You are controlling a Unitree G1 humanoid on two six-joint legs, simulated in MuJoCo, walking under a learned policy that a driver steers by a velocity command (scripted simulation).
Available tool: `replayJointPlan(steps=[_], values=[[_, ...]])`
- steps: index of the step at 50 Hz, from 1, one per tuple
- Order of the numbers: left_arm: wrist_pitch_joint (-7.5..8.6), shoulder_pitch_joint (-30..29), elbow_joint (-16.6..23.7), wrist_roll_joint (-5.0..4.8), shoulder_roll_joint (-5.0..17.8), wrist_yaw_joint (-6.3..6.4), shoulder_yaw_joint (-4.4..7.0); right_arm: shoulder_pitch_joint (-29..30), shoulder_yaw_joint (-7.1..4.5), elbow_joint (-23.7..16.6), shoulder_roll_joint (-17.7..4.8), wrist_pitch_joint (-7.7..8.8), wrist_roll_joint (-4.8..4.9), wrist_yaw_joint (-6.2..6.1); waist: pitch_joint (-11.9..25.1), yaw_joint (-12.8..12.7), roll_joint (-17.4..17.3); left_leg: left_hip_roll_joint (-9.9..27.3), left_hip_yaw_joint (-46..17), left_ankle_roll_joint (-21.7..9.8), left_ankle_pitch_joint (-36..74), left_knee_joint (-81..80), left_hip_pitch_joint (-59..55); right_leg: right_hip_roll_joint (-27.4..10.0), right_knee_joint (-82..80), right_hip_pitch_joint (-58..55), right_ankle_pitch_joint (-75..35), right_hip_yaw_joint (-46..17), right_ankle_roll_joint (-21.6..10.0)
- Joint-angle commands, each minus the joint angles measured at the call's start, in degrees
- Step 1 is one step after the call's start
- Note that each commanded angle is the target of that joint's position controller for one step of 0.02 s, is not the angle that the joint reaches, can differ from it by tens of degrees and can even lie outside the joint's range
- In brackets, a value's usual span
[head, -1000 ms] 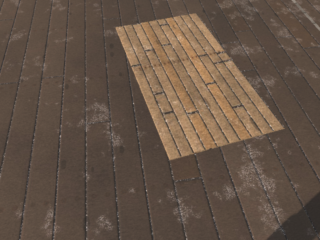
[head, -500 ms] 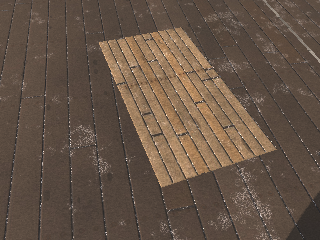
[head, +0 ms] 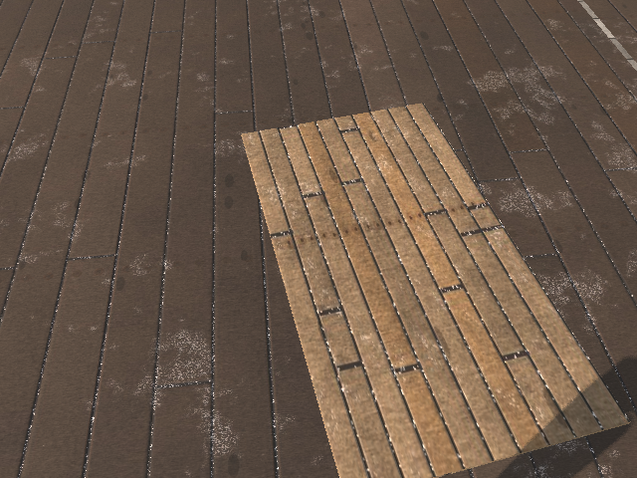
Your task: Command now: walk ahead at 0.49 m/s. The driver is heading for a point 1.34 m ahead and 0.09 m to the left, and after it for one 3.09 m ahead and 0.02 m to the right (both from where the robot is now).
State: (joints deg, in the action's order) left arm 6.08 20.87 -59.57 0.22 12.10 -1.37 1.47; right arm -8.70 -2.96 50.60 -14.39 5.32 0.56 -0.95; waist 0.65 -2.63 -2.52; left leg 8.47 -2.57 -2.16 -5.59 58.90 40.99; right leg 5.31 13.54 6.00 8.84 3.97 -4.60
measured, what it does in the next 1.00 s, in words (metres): walks ahead: left foot, then right foot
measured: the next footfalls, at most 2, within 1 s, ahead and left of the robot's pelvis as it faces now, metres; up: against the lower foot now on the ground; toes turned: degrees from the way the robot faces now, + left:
left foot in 0.26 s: +0.35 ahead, +0.15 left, +0.00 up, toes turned +2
right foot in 0.84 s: +0.65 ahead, -0.09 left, +0.00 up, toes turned -3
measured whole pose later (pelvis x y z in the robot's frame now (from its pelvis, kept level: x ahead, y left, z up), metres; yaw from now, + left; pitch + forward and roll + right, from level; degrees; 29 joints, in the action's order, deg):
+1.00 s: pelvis +0.56 +0.00 -0.01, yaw +0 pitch +1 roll +0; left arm 5.6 11.7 -53.4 0.1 13.6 -1.9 3.2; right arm -15.5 -3.2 54.9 -15.0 5.5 1.3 -0.3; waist -1.1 -0.5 -2.1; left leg 4.2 -1.2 -3.0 -18.5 67.4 27.6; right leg 2.2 24.3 17.2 9.0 3.9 -3.8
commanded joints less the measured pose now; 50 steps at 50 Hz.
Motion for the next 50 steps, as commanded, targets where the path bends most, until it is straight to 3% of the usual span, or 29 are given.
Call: replayJointPlan(steps=[1, 6, 9, 11, 12, 13, 14, 15, 16, 17, 18, 19, 20, 21, 23, 27, 32, 36, 39, 40, 41, 42, 43, 44, 45, 46, 47, 48, 50], values=[[0.51, -1.27, 3.45, -0.29, 8.13, 1.13, 1.17, 1.83, -0.13, -3.18, -1.43, 0.32, -0.28, 0.33, -4.21, 1.64, 4.2, 0.17, 0.55, 0.8, 9.43, -11.34, 0.21, -15.39, -7.98, 4.24, -12.03, -9.49, -8.21], [-0.24, 4.81, 1.57, -1.2, 9.37, 1.52, 1.47, 11.69, 0.48, -6.08, -1.21, 0.7, 0.58, 1.73, -5.9, -1.91, 4.83, -2.81, 2.56, 0.73, 11.89, -24.42, -0.97, -16.71, -6.4, -3.77, -10.02, -8.49, -6.97], [-1.25, 6.22, 0.72, -1.17, 9.75, 1.88, 1.86, 14.65, 0.5, -8.04, -1.96, 1.34, 0.77, 3.03, -6.45, -1.71, 5.37, -3.59, 2.35, -0.92, 6.61, -27.98, 0.09, -19.67, -2.69, -10.5, -13.2, -9.28, -6.31], [-1.78, 4.7, 1.1, -1.11, 10.68, 2.02, 2.25, 11.39, -0.14, -7.77, -3.64, 1.73, 0.76, 3.48, -4.04, 0.93, 6.77, -5.58, 3.73, -2.62, 2.29, -29.69, -6.71, -20.03, 1.96, -11.93, -23.64, -8.74, -5.15], [-2.07, 3.34, 1.51, -0.94, 11.07, 2.01, 2.34, 6.12, -1.05, -6.42, -5.32, 1.85, 0.69, 3.4, -0.59, 4.03, 7.64, -7.72, 5.44, -3.82, 1.45, -30.21, -14.79, -18.83, 7.94, -11.32, -33.78, -7.48, -4.29], [-2.33, 2.21, 2.14, -0.51, 9.94, 1.95, 1.86, -4.43, -2.58, -3.15, -8.14, 1.85, 0.72, 3.07, 5.47, 8.89, 7.09, -8.59, 5.69, -5.75, 2.68, -30.39, -28.63, -15.66, 19.63, -7.2, -38.12, -5.2, -2.75], [-2.14, 2.5, 3.86, 0.5, 7.98, 1.89, 0.85, -15.9, -3.86, -0.88, -13.14, 1.65, -0.09, 2.44, 14.81, 12.13, 0.36, 2.93, -7.74, -9.88, 3.49, -29.32, -47.75, -11.67, 39.08, 6.11, -21.57, -2.38, -0.73], [-0.73, 10.49, 3.33, -0.26, -0.45, 1.02, -1.37, -18.62, -4.18, 0.45, -15.4, 1.4, -0.55, 2.94, 22.68, 7.54, -15.46, 15.01, -35.75, -18.78, -7.88, -36.91, -66.18, -0.96, 57.71, 28.75, 20.11, -4.85, 2.35], [0.76, 6.72, 2.95, -1.8, 6.17, 0.85, 0.09, -17.19, -2.62, 0.0, -9.39, 1.49, -0.29, 2.89, 20.01, 9.29, -9.28, 13.41, -38.29, -16.18, -11.46, -40.73, -64.04, -3.77, 64.31, 34.9, 22.61, -12.5, 0.92], [1.58, 0.66, 5.13, -2.93, 9.48, 0.8, 1.03, -11.5, -1.86, -0.96, -7.2, 1.59, -0.04, 2.66, 11.35, 8.16, -6.5, 11.71, -28.83, -13.39, -6.82, -41.7, -55.69, -6.65, 64.52, 37.69, 17.39, -11.0, 0.08], [1.7, -2.55, 5.96, -2.68, 9.53, 1.27, 1.17, -6.22, -1.3, -2.04, -6.07, 1.59, -0.2, 2.73, 7.05, 6.03, -0.61, 9.8, -21.66, -12.29, 0.81, -43.33, -46.43, -9.74, 62.07, 34.97, 11.92, -9.26, 0.32], [1.28, -3.9, 6.18, -1.68, 8.86, 1.65, 1.64, -3.73, -0.85, -2.3, -4.56, 1.64, -0.66, 3.02, 3.72, 4.29, 1.73, 7.64, -16.74, -11.65, 5.07, -45.47, -39.43, -11.44, 59.06, 32.62, 8.76, -8.64, 0.54], [0.48, -2.14, 6.09, -1.38, 7.39, 1.66, 1.67, -3.21, -0.66, -1.84, -4.01, 1.84, -1.15, 3.17, 3.39, 2.32, -0.58, 6.44, -13.79, -11.67, 6.99, -47.02, -35.47, -12.99, 56.87, 28.84, 7.08, -9.09, 0.78], [-0.29, -0.82, 5.68, -1.32, 6.02, 1.69, 1.61, -3.57, -0.54, -1.22, -3.28, 1.91, -1.02, 3.35, 2.65, 1.55, -0.8, 5.26, -11.65, -11.8, 7.79, -48.45, -33.54, -13.39, 54.91, 27.25, 6.57, -8.84, 1.14], [-1.3, -1.64, 6.01, -1.33, 5.26, 1.88, 1.82, -5.41, -0.71, 0.16, -4.15, 2.05, -0.83, 3.03, 0.74, 0.82, -0.64, 4.09, -7.92, -11.95, 9.82, -50.35, -31.28, -13.79, 51.26, 28.15, 4.99, -7.8, 1.87], [-1.64, -10.67, 9.2, -0.46, 5.34, 1.89, 2.15, -9.45, -1.18, 1.75, -6.31, 1.34, -0.73, 1.59, -1.95, 2.64, 0.07, 3.79, -4.85, -11.39, 10.38, -52.36, -33.2, -14.17, 39.23, 35.24, -5.56, -7.1, 3.58], [-1.03, -20.42, 11.82, -0.89, 4.44, 1.11, 1.71, -13.66, -1.26, 3.54, -7.27, 0.82, -0.04, 0.8, -4.0, 5.59, -0.65, 2.39, -1.23, -9.27, 7.06, -53.0, -35.69, -11.57, 24.13, 33.12, -15.0, -4.68, 3.57], [-0.52, -25.98, 14.12, -1.39, 4.74, -0.08, 1.42, -16.71, -1.58, 5.61, -7.56, -0.04, 0.27, 0.57, -6.01, 6.91, -1.06, 5.23, -1.53, -9.0, 7.21, -50.36, -42.59, -10.69, 18.78, 34.66, -11.8, -4.62, 2.42], [0.12, -24.88, 14.7, -1.48, 6.18, -0.97, 1.84, -15.72, -2.15, 5.98, -8.55, -0.78, 0.51, 0.2, -4.84, 4.96, -2.02, 7.01, -1.8, -7.76, 13.79, -46.06, -46.0, -9.36, 16.19, 30.34, -5.88, -3.77, 0.34], [0.29, -21.63, 13.97, -1.44, 7.36, -0.99, 2.44, -14.45, -2.3, 5.72, -9.09, -1.01, 0.51, 0.15, -2.77, 2.92, -2.82, 6.55, -1.12, -7.07, 22.05, -42.5, -45.83, -7.72, 15.57, 24.59, -4.47, -2.35, -0.55], [0.34, -14.55, 11.79, -1.29, 9.11, -0.8, 3.57, -13.12, -2.13, 5.41, -8.73, -1.32, 0.44, 0.14, 1.29, -0.89, -2.69, 4.28, 0.87, -5.86, 30.77, -34.46, -44.22, -5.57, 14.63, 14.69, -4.62, -0.54, -1.81], [0.31, -3.65, 8.57, -1.08, 12.44, -0.36, 5.1, -12.65, -1.41, 4.59, -7.11, -1.43, -0.07, 0.15, 8.28, -5.08, -0.78, 0.94, 3.27, -3.94, 28.53, -21.13, -36.6, -7.94, 16.17, -1.41, -5.96, -3.42, -4.15], [0.02, 5.23, 7.09, 0.11, 18.45, 0.12, 6.52, -17.92, 0.22, 3.38, -1.98, -0.65, -0.78, 0.61, 17.7, -4.51, 11.22, -6.77, 5.89, -0.03, 5.67, 1.97, -15.13, -22.97, 15.01, -24.61, -2.17, -26.13, -11.88], [-0.25, 6.2, 6.54, -0.49, 16.23, -0.13, 5.67, -19.33, 0.93, 4.21, -0.28, 0.89, 0.09, 1.05, 22.99, -3.87, 18.45, -12.32, -0.97, 0.85, -26.58, 14.52, -2.96, -28.94, 4.63, -30.82, 5.15, -46.72, -16.6], [-0.08, 1.6, 7.24, -1.04, 12.38, -0.17, 4.44, -14.62, -0.53, 3.29, -5.96, 2.0, 1.65, 1.32, 15.08, -3.71, 13.71, -8.28, -4.42, -0.55, -24.9, 19.73, 3.01, -26.8, 3.47, -24.48, 8.94, -40.85, -13.29], [-0.08, -3.61, 8.65, -0.98, 9.8, -0.05, 3.67, -9.88, -0.78, 1.82, -7.24, 2.44, 2.21, 1.24, 8.87, -2.36, 10.01, -5.0, -2.7, -1.53, -19.57, 18.58, 3.65, -24.72, 2.57, -15.74, 6.82, -32.03, -10.78], [0.02, -8.0, 9.31, -0.54, 8.07, -0.3, 3.02, -7.58, -1.02, 1.43, -6.79, 2.19, 1.6, 0.8, 4.34, -0.29, 5.69, -2.38, -1.39, -1.45, -14.51, 14.6, 0.94, -22.33, 0.37, -6.45, 2.3, -25.64, -9.38], [0.25, -10.17, 9.5, 0.04, 6.33, -0.5, 2.45, -7.67, -1.55, 1.54, -6.32, 1.37, 0.72, 0.34, 2.1, 1.73, 5.54, -0.52, -1.62, -1.52, -11.34, 10.98, -2.56, -20.02, -1.72, -0.42, -0.37, -21.29, -8.16], [0.58, -9.43, 8.43, 0.2, 6.05, -0.76, 2.36, -10.4, -1.36, 2.19, -3.55, -0.06, 0.36, 0.18, 0.99, 3.55, 6.9, 0.45, -1.37, -1.04, -9.32, 7.7, -7.19, -18.31, -4.11, 4.79, -6.25, -16.66, -8.49]])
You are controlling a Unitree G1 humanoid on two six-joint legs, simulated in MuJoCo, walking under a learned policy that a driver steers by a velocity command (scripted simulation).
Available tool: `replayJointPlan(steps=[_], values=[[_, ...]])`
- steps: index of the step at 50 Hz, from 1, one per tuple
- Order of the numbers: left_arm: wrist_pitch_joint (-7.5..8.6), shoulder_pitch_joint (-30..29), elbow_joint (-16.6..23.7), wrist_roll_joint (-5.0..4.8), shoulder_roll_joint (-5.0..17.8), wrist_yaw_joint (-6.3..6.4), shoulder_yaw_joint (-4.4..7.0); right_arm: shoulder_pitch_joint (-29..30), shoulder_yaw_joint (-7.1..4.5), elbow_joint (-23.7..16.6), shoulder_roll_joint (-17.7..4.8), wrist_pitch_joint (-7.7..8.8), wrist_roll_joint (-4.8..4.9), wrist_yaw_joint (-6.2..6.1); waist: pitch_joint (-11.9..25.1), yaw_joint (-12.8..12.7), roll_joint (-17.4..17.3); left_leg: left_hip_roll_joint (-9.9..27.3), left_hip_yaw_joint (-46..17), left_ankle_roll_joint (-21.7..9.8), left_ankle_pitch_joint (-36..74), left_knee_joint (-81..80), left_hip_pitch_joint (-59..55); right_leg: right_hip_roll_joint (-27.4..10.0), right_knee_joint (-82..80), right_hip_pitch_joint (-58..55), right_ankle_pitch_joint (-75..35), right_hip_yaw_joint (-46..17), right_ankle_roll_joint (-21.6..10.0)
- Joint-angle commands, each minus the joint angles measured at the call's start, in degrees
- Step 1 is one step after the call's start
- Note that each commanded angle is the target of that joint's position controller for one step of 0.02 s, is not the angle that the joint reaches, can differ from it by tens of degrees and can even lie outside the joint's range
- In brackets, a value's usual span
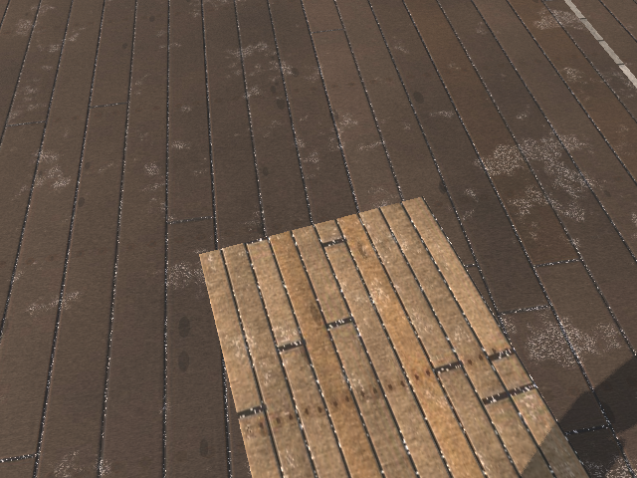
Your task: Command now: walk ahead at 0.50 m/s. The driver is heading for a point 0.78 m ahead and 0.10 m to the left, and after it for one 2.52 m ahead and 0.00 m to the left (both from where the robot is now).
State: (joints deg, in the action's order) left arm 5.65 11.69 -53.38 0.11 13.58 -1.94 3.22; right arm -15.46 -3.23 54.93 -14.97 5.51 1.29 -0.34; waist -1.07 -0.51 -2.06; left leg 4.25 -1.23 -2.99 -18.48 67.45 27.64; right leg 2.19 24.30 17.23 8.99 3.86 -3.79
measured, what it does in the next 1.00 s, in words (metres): walks ahead: left foot, then right foot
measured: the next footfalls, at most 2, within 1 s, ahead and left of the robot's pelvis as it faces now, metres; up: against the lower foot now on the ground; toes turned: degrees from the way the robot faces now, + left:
left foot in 0.40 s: +0.41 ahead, +0.15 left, +0.00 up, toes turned +3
right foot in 0.96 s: +0.71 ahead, -0.10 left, +0.00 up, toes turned -3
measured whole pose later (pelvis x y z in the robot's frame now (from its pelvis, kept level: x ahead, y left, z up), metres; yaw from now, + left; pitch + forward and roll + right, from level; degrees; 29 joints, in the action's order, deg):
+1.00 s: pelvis +0.55 +0.01 -0.02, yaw +0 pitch +2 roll +1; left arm 5.9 0.7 -49.5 -0.5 13.3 -1.8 3.4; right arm -22.0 -3.7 58.8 -14.6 3.3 0.8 -0.6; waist -1.4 3.1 -0.3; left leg 1.1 0.9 -0.2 -27.7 34.6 2.3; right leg -1.4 31.6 28.5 5.3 2.7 -2.4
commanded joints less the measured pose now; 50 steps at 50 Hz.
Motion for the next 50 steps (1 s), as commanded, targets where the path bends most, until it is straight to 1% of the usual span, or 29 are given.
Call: replayJointPlan(steps=[1, 4, 6, 9, 14, 17, 18, 19, 20, 21, 22, 23, 24, 25, 26, 27, 28, 29, 31, 34, 38, 41, 43, 45, 46, 47, 48, 49, 50], values=[[1.09, 0.78, 1.47, 0.27, 5.77, 0.02, 0.88, -3.6, -1.08, -2.41, -2.27, -0.69, -0.41, -0.5, 2.25, 1.99, 6.68, 4.77, -2.3, 0.35, 5.05, -2.55, 6.77, -15.19, -16.06, -5.58, -7.18, -15.25, -9.96], [1.04, 3.84, 0.27, 0.21, 7.63, 1.15, 1.24, 2.78, -1.54, -4.59, -3.19, -1.14, -0.92, -0.74, -0.01, 0.9, 4.73, 5.16, -2.09, 1.83, 12.71, -10.91, 12.69, -14.95, -17.58, -7.29, -11.45, -12.51, -9.96], [0.63, 5.7, -0.37, -0.02, 7.61, 1.75, 1.11, 6.42, -1.49, -5.74, -2.6, -0.95, -1.08, -0.43, -0.45, 0.03, 4.74, 4.64, -1.59, 2.2, 18.71, -17.63, 13.94, -13.96, -17.79, -9.03, -12.24, -10.39, -8.79], [0.36, 8.37, -1.27, -0.45, 8.02, 2.15, 1.04, 12.45, -0.99, -7.39, -1.52, -0.58, -0.75, 0.2, -1.7, -1.9, 5.1, 2.86, 0.16, 2.09, 24.91, -27.29, 12.25, -12.78, -18.3, -10.43, -11.33, -7.87, -7.41], [-0.73, 13.39, -3.82, -0.89, 8.55, 2.38, 1.34, 20.4, -0.27, -10.34, -1.42, -0.01, -0.14, 1.72, -4.31, -4.41, 5.01, 1.14, 1.07, 1.29, 22.35, -35.33, 14.22, -15.65, -15.55, -19.31, -11.66, -7.9, -7.37], [-1.51, 13.16, -4.41, -1.11, 9.39, 2.73, 1.87, 20.6, -0.39, -11.42, -2.57, 0.57, 0.04, 2.7, -3.74, -2.94, 6.08, -0.05, 1.61, -0.65, 16.48, -37.99, 11.38, -17.71, -11.45, -23.33, -18.35, -8.27, -6.35], [-1.7, 12.07, -4.2, -1.12, 9.94, 2.79, 2.06, 18.1, -0.84, -10.96, -3.66, 0.71, 0.02, 2.76, -2.08, -1.25, 6.92, -1.42, 2.63, -1.53, 14.63, -38.59, 6.58, -17.56, -8.76, -23.44, -25.56, -7.85, -5.7], [-1.93, 10.61, -3.88, -1.18, 10.29, 2.8, 2.15, 13.04, -1.68, -9.62, -5.21, 0.81, -0.15, 2.63, 1.19, 1.79, 7.57, -3.56, 4.48, -2.68, 14.26, -39.4, -1.56, -16.36, -3.14, -22.7, -35.5, -6.55, -4.8], [-2.14, 9.66, -3.43, -0.99, 9.12, 2.75, 1.68, 3.25, -3.14, -6.52, -7.93, 0.78, -0.31, 2.28, 6.98, 6.23, 6.65, -4.47, 4.89, -4.49, 15.89, -39.59, -15.3, -13.23, 7.8, -18.62, -39.21, -4.3, -3.2], [-2.02, 9.95, -1.95, 0.02, 7.32, 2.72, 0.77, -7.76, -4.37, -4.32, -12.41, 0.66, -1.1, 1.65, 15.78, 9.48, 0.21, 6.48, -7.74, -8.43, 17.19, -37.99, -34.26, -9.5, 26.33, -5.35, -22.6, -1.73, -1.12], [-0.68, 17.21, -2.18, -0.19, -0.75, 1.96, -1.46, -10.59, -4.74, -2.94, -15.06, 0.43, -1.06, 2.03, 23.16, 5.34, -15.08, 18.73, -35.23, -17.25, 5.93, -45.13, -52.24, 1.44, 45.37, 17.11, 19.08, -3.79, 2.09], [0.74, 13.46, -2.63, -1.6, 5.21, 1.68, -0.14, -9.67, -3.15, -3.41, -9.52, 0.48, -0.75, 1.99, 21.54, 7.22, -9.74, 17.49, -38.46, -15.12, 1.07, -49.0, -50.75, -1.0, 52.33, 23.29, 23.57, -11.56, 0.9], [1.57, 7.84, -0.6, -2.79, 8.28, 1.54, 0.69, -4.46, -2.44, -4.33, -7.4, 0.63, -0.64, 1.76, 13.38, 6.41, -7.24, 15.79, -29.8, -12.56, 4.07, -49.98, -43.24, -3.87, 53.03, 26.66, 18.88, -10.38, -0.01], [1.75, 4.77, 0.11, -2.67, 8.17, 1.94, 0.73, 0.42, -1.92, -5.42, -6.28, 0.69, -0.93, 1.75, 8.88, 4.51, -1.92, 13.91, -23.18, -11.41, 10.25, -51.6, -34.32, -6.94, 50.53, 24.51, 13.45, -8.64, -0.04], [1.39, 3.37, 0.26, -1.67, 7.6, 2.31, 1.17, 3.14, -1.47, -5.69, -4.78, 0.77, -1.51, 1.97, 5.28, 2.79, 0.53, 12.04, -18.6, -10.92, 14.53, -53.7, -26.85, -8.64, 47.42, 22.15, 10.27, -8.02, 0.12], [0.64, 5.01, 0.08, -1.41, 6.47, 2.38, 1.3, 4.0, -1.2, -5.46, -4.09, 1.01, -2.06, 2.09, 4.85, 0.74, -1.63, 11.0, -15.93, -10.88, 16.83, -55.21, -22.44, -10.17, 45.27, 18.22, 8.48, -8.59, 0.22], [-0.13, 6.29, -0.33, -1.34, 5.15, 2.42, 1.24, 3.97, -1.07, -5.07, -3.44, 1.1, -1.92, 2.25, 4.24, -0.14, -1.9, 10.02, -13.95, -10.97, 17.3, -56.74, -20.26, -10.61, 43.31, 16.44, 7.95, -8.52, 0.5], [-0.73, 6.64, -0.46, -1.35, 4.23, 2.51, 1.23, 3.15, -1.09, -4.48, -3.61, 1.2, -1.66, 2.18, 3.41, -0.62, -1.9, 9.44, -11.97, -11.11, 17.61, -57.99, -18.73, -10.93, 41.19, 16.15, 7.56, -8.1, 0.84], [-1.41, 3.5, 0.63, -1.01, 4.28, 2.75, 1.4, 1.68, -1.47, -3.67, -5.43, 1.28, -1.56, 1.55, 1.27, -0.65, -1.16, 9.11, -9.41, -11.33, 19.26, -59.94, -17.55, -11.34, 36.5, 19.14, 3.79, -7.38, 1.87], [-1.45, -2.59, 2.64, -0.35, 4.12, 2.56, 1.5, -1.11, -1.69, -2.59, -6.52, 0.77, -1.44, 0.56, -0.23, 0.69, -0.58, 8.42, -6.66, -10.48, 19.65, -61.27, -19.15, -11.28, 26.87, 23.09, -5.48, -6.98, 3.12], [-1.02, -10.17, 4.61, -0.7, 3.06, 1.86, 0.95, -4.31, -1.68, -1.18, -6.99, 0.43, -0.86, 0.05, -1.82, 2.95, -1.24, 6.51, -2.48, -8.46, 18.84, -61.63, -20.33, -8.93, 14.43, 20.75, -14.42, -4.77, 3.24], [-0.82, -14.91, 6.16, -1.11, 3.1, 1.13, 0.54, -7.29, -1.85, 0.51, -7.32, -0.04, -0.5, -0.02, -3.27, 4.54, -1.42, 7.97, -2.13, -8.3, 18.09, -60.33, -24.6, -7.85, 9.58, 20.94, -13.93, -4.14, 2.97], [-0.5, -16.96, 7.34, -1.31, 3.54, 0.46, 0.43, -8.25, -2.11, 1.43, -7.64, -0.57, -0.33, -0.18, -4.05, 4.7, -1.71, 9.78, -2.51, -7.95, 18.98, -58.4, -28.3, -7.6, 7.29, 21.63, -11.14, -4.45, 2.01], [-0.08, -16.35, 7.8, -1.38, 4.68, -0.1, 0.67, -7.75, -2.51, 1.78, -8.35, -1.07, -0.13, -0.41, -3.51, 3.45, -2.45, 11.29, -2.97, -7.1, 22.73, -55.71, -30.95, -6.87, 5.59, 19.37, -6.95, -4.11, 0.56], [0.1, -14.13, 7.38, -1.41, 5.67, -0.21, 1.08, -6.86, -2.68, 1.69, -8.8, -1.32, -0.1, -0.49, -2.2, 1.96, -3.13, 11.37, -2.75, -6.46, 28.16, -53.29, -31.43, -5.82, 4.96, 15.45, -5.05, -3.22, -0.24], [0.3, -9.45, 6.16, -1.19, 7.07, -0.1, 1.93, -5.72, -2.63, 1.47, -8.76, -1.59, 0.05, -0.49, 0.49, -0.91, -3.3, 10.0, -1.99, -5.53, 37.1, -47.65, -30.29, -3.92, 3.61, 7.5, -4.49, -1.73, -1.24], [0.39, 0.48, 3.09, -1.0, 9.83, 0.3, 3.48, -5.11, -2.02, 1.09, -7.25, -1.81, -0.12, -0.43, 6.31, -5.25, -2.07, 6.7, -0.22, -4.0, 40.85, -36.6, -25.99, -3.22, 3.56, -6.36, -5.35, -1.56, -2.81], [0.44, 11.51, 1.11, -0.12, 14.7, 0.96, 4.78, -5.61, -0.92, -0.55, -5.02, -1.8, -1.2, -0.37, 15.61, -8.34, 5.27, 2.35, 2.57, -1.7, 24.22, -17.47, -13.13, -14.84, 4.6, -24.93, -5.56, -14.46, -6.5], [0.18, 13.81, -0.01, -0.17, 17.11, 0.58, 5.06, -12.7, 1.01, -0.32, 2.47, -0.67, -0.64, 0.04, 22.36, -4.52, 20.16, -7.58, 0.72, 1.19, -13.16, 0.51, 8.13, -26.63, -3.18, -41.1, 5.88, -40.11, -14.05]])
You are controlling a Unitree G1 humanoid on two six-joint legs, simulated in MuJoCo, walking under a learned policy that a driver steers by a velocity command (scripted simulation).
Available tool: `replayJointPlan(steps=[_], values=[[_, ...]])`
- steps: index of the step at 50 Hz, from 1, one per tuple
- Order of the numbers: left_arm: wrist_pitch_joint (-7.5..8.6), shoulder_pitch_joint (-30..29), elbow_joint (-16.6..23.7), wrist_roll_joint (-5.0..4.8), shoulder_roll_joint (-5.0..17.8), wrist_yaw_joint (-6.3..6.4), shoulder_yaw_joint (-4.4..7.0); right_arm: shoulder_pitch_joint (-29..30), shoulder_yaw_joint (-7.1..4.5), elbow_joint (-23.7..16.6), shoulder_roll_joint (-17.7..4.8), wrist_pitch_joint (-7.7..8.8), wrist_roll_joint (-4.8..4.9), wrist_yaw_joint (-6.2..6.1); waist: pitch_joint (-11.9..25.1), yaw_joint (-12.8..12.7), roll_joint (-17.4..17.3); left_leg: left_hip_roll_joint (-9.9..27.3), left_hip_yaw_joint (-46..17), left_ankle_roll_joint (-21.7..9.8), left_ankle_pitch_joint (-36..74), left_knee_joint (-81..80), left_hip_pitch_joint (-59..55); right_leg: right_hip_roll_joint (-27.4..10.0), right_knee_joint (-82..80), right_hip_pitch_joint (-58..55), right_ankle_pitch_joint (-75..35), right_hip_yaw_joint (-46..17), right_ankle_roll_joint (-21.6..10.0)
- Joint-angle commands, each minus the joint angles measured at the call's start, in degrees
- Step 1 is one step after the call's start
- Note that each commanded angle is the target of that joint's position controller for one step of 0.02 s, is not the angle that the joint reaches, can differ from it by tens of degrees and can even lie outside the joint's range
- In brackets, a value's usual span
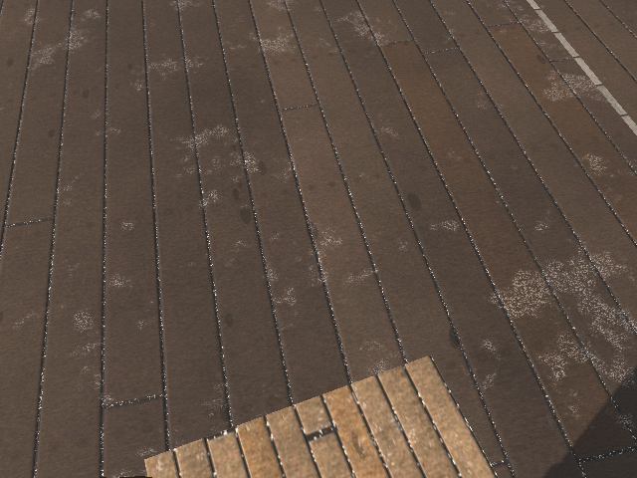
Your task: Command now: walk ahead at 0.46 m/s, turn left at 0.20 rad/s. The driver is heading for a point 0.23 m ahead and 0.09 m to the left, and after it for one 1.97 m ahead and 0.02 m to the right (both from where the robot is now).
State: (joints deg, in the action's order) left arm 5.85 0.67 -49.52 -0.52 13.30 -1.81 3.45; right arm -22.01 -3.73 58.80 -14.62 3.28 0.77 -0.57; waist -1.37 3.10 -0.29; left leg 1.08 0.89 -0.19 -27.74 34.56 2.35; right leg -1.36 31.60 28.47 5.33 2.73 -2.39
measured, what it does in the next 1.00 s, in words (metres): walks ahead: left foot, then right foot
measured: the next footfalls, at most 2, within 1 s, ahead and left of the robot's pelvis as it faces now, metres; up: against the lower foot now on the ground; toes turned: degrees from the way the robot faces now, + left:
left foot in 0.44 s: +0.26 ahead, +0.13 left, +0.00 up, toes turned +10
right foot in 0.72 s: +0.23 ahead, -0.13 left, +0.00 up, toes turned +6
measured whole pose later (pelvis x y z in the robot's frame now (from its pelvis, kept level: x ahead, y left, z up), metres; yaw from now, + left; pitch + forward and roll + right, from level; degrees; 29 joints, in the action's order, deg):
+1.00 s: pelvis +0.19 -0.01 +0.02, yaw +8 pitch -1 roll +0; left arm 1.0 11.6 -62.5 0.4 11.7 1.5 1.7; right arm -7.6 -3.5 60.1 -12.9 -0.3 -0.2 -1.8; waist -2.0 -0.2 -0.4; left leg 1.6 1.2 1.1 -10.5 27.0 15.3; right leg -1.0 28.3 9.8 17.4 1.8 0.0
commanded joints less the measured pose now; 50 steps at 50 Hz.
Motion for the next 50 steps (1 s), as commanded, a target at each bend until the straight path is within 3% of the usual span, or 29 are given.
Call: replayJointPlan(steps=[1, 2, 3, 4, 5, 7, 12, 14, 18, 20, 21, 22, 23, 24, 25, 26, 27, 29, 32, 34, 35, 36, 37, 38, 39, 43, 50], values=[[0.2, 22.95, -2.97, 0.51, 11.77, 0.53, 3.23, -2.36, -0.14, -3.49, -4.74, 2.47, 1.21, 0.22, 19.45, -9.89, 11.52, -2.16, -9.39, -2.2, -5.77, 40.2, 37.96, -21.88, -13.36, -47.97, 8.9, -39.53, -13.19], [0.44, 17.41, -1.81, 0.73, 9.46, 0.81, 2.38, 1.85, -0.98, -4.92, -7.27, 2.81, 2.1, 0.05, 12.09, -8.59, 9.05, 0.1, -8.7, -2.66, -1.33, 41.24, 39.72, -20.87, -13.14, -40.0, -1.86, -29.37, -10.78], [0.64, 12.42, -0.9, 1.02, 7.77, 0.71, 1.68, 3.3, -1.08, -4.93, -6.76, 2.5, 1.79, -0.53, 8.9, -6.15, 4.6, 2.74, -7.37, -2.16, 2.72, 39.17, 36.2, -18.84, -13.62, -31.84, -13.92, -21.38, -9.57], [0.76, 9.64, -0.79, 1.45, 6.28, 0.56, 1.31, 3.42, -1.54, -4.73, -5.93, 1.77, 0.94, -1.0, 6.17, -4.3, 3.44, 4.13, -6.88, -1.7, 4.81, 36.76, 33.0, -17.25, -14.83, -25.17, -21.62, -15.23, -9.02], [0.89, 8.31, -1.02, 2.02, 5.57, 0.57, 1.16, 1.55, -1.68, -4.38, -4.59, 0.76, 0.85, -1.03, 5.69, -2.37, 5.78, 5.39, -6.96, -1.38, 5.9, 35.25, 28.72, -16.13, -15.19, -20.88, -27.29, -10.74, -8.72], [0.86, 7.24, -1.38, 2.26, 5.57, 1.13, 1.18, 0.79, -1.88, -4.66, -2.9, -1.02, 0.97, -1.06, 4.38, -0.83, 6.07, 4.9, -5.29, -0.74, 7.97, 33.56, 27.34, -14.58, -16.65, -17.07, -31.1, -4.94, -9.04], [-0.58, 7.7, -2.64, 1.74, 8.09, 3.38, 1.57, 6.91, -1.49, -8.55, -1.23, -2.13, -0.41, -0.69, 4.28, -1.02, 4.63, 4.32, -3.46, 0.3, 19.47, 16.21, 26.97, -12.78, -18.39, -17.25, -32.21, 2.49, -9.25], [-1.18, 8.07, -3.27, 1.35, 8.71, 3.69, 1.63, 10.15, -1.05, -9.5, -0.79, -2.15, -0.55, -0.18, 4.67, -2.19, 4.52, 3.83, -2.06, 0.23, 22.7, 9.82, 24.57, -12.54, -18.39, -18.45, -31.59, 3.72, -9.28], [-2.59, 10.18, -5.33, 0.33, 9.83, 3.55, 1.89, 14.63, -1.04, -11.21, -2.21, -2.47, -0.75, 0.43, 4.1, -3.64, 4.71, 2.51, -0.77, -0.48, 20.01, 2.66, 23.65, -14.06, -14.97, -23.68, -29.78, 2.11, -9.22], [-3.3, 9.38, -5.66, -0.36, 9.9, 3.65, 1.95, 14.51, -1.2, -11.33, -2.83, -2.34, -0.8, 0.72, 3.81, -2.58, 5.12, 1.59, 0.24, -1.8, 19.36, -2.61, 21.46, -14.11, -10.95, -24.83, -27.7, 1.15, -7.91], [-3.58, 9.22, -5.88, -0.81, 9.56, 3.71, 1.86, 13.16, -1.38, -10.83, -3.23, -2.12, -0.95, 0.81, 4.16, -1.32, 4.56, 0.73, 0.96, -2.97, 24.58, -8.47, 17.28, -12.75, -7.79, -24.2, -25.18, 1.39, -6.04], [-3.52, 12.27, -6.61, -0.31, 8.49, 3.66, 1.59, 11.46, -2.31, -10.33, -6.47, -1.94, -1.36, 0.44, 6.13, -1.39, 1.14, 2.37, -2.1, -4.62, 40.43, -11.74, 10.29, -9.42, -3.3, -22.28, -19.93, 2.63, -2.82], [-2.97, 14.85, -6.12, 1.54, 6.39, 3.38, 0.98, 9.35, -3.24, -10.28, -11.06, -1.99, -1.98, -0.22, 11.05, -3.47, -6.14, 10.0, -9.33, -8.35, 62.8, -6.9, -1.53, -4.81, 4.74, -14.59, -4.67, 5.32, 0.63], [-3.04, 17.82, -6.62, 1.84, 2.12, 3.08, -0.49, 9.97, -1.8, -9.84, -7.42, -2.31, -2.32, -0.57, 14.24, -4.46, -12.84, 17.97, -17.87, -16.87, 64.14, -7.99, -6.24, -0.73, 10.82, -7.45, 20.63, 3.75, 3.71], [-3.85, 12.91, -5.96, 0.75, 3.99, 3.05, -0.1, 9.22, -0.56, -9.32, -2.97, -2.42, -2.25, -0.49, 14.17, -2.1, -11.04, 18.86, -19.89, -18.42, 54.4, -11.15, -4.13, -0.97, 15.63, -5.32, 32.66, -0.6, 4.73], [-4.66, 9.41, -4.97, -0.23, 5.56, 3.16, 0.22, 10.73, -0.47, -9.01, -3.55, -2.06, -2.2, -0.38, 11.96, -1.81, -9.53, 17.52, -19.02, -17.16, 46.75, -13.09, -1.54, -1.62, 18.77, -3.21, 33.62, -2.67, 4.81], [-5.49, 8.64, -5.35, -0.36, 5.96, 3.59, 0.54, 12.97, -0.78, -9.23, -5.14, -1.68, -2.05, -0.45, 10.44, -2.46, -7.43, 16.51, -17.69, -15.66, 41.82, -14.08, 1.34, -2.4, 20.19, -2.61, 32.0, -3.65, 4.84], [-6.62, 9.78, -6.47, 0.17, 7.02, 4.21, 1.13, 18.2, -0.99, -9.86, -6.04, -1.42, -1.67, -0.93, 8.04, -4.58, -6.51, 14.92, -15.02, -13.27, 35.3, -16.32, 8.97, -3.47, 17.96, -6.17, 26.78, -4.51, 5.32], [-6.82, 12.03, -8.67, 0.18, 4.53, 4.31, 0.68, 20.54, -0.82, -9.09, -5.18, -2.06, -1.74, -1.17, 7.63, -5.87, -6.67, 11.32, -10.17, -11.2, 28.98, -17.14, 14.34, -1.96, 8.85, -13.89, 17.21, -2.02, 4.85], [-6.77, 13.53, -10.11, 0.64, 3.66, 3.84, 0.47, 20.65, -0.49, -8.08, -4.37, -2.52, -0.87, -1.21, 7.29, -6.93, -6.37, 8.99, -7.8, -8.78, 19.86, -16.28, 15.94, -0.5, -1.4, -19.54, 7.55, -0.05, 3.71], [-6.84, 13.04, -10.11, 1.49, 4.38, 3.52, 0.44, 18.69, -0.25, -6.99, -3.43, -2.61, -0.44, -1.08, 6.32, -6.45, -5.03, 7.17, -6.84, -6.0, 12.66, -16.03, 16.56, -1.13, -5.61, -20.88, 3.56, -0.95, 2.67], [-6.89, 12.23, -9.62, 1.91, 6.4, 3.41, 0.56, 17.08, -0.13, -6.21, -2.89, -2.75, -0.82, -0.98, 4.25, -4.75, -2.09, 5.18, -5.48, -3.44, 6.42, -14.5, 17.4, -4.41, -8.27, -19.99, 3.94, -4.18, 1.14], [-6.85, 10.26, -9.58, 1.12, 8.9, 3.52, 0.92, 15.73, -0.27, -6.19, -2.4, -2.93, -1.23, -1.04, 1.66, -1.63, 3.73, 1.6, -1.96, -1.29, 5.89, -14.26, 14.61, -5.42, -9.01, -12.49, 14.33, -4.99, -0.62], [-6.29, 8.64, -9.37, 0.98, 6.99, 3.35, 0.45, 17.75, -0.2, -6.12, -2.53, -3.0, -1.62, -1.3, -0.04, -2.28, 5.21, 0.78, -0.72, -0.14, 10.2, -11.97, 8.87, -5.01, -12.19, -5.75, 22.55, -5.93, -0.68], [-5.65, 7.61, -9.36, 1.31, 5.86, 3.34, 0.02, 18.07, -0.39, -5.87, -2.94, -2.98, -1.49, -1.48, -0.68, -1.95, 5.66, 0.84, -0.66, -0.23, 13.73, -10.31, 6.2, -4.83, -13.92, -3.74, 23.44, -6.11, 0.26], [-3.98, 9.53, -10.48, 1.15, 6.0, 3.34, -0.26, 16.7, -0.58, -3.54, -3.32, -2.91, -1.3, -1.5, 0.41, -2.58, 3.24, 1.75, -1.41, -1.41, 21.78, -9.57, 6.11, -3.56, -12.22, -8.98, 12.46, -4.82, 1.55], [-4.54, 12.24, -11.49, 0.85, 5.28, 3.56, -0.71, 15.6, -0.52, -0.4, -3.38, -3.04, -0.96, -1.39, 1.4, -3.48, 0.67, 1.85, -1.07, -0.65, 25.68, -9.55, 6.57, -2.59, -10.52, -13.49, 5.36, -3.77, 0.71]])
Keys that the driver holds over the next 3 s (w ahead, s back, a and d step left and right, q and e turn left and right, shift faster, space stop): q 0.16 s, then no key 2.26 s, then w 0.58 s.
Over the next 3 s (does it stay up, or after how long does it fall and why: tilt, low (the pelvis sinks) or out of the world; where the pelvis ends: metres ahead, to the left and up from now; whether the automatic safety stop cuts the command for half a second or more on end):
stays up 0.38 0.07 0.02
